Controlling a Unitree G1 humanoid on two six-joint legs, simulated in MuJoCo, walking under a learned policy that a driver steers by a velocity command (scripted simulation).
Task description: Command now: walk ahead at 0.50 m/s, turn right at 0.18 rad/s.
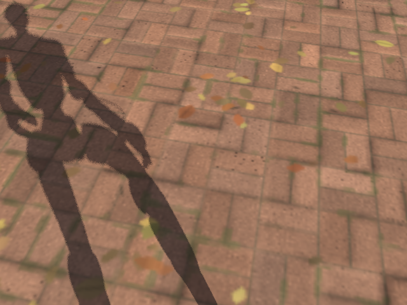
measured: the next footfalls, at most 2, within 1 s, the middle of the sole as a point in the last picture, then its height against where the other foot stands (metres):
right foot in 0.20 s outside the picture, level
left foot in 0.66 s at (196, 272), level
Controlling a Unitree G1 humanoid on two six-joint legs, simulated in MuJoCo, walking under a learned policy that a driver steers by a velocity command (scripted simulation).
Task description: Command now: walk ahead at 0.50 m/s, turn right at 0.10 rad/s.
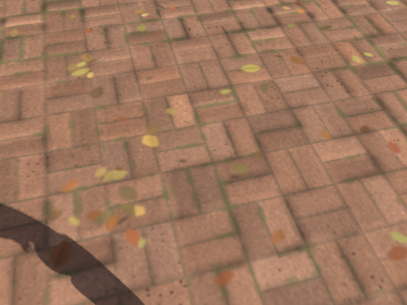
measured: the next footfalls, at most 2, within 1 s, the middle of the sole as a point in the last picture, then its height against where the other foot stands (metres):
right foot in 0.18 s outside the picture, level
left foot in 0.70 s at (150, 296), level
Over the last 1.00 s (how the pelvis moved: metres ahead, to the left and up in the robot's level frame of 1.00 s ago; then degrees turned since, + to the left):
0.57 -0.10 0.00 -25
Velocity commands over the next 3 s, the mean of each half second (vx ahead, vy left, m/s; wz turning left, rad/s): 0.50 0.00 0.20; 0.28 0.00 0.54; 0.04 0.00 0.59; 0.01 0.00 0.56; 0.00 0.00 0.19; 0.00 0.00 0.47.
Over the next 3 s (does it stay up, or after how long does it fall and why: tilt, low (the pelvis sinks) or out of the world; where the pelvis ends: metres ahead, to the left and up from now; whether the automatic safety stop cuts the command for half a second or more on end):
stays up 0.46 0.02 -0.02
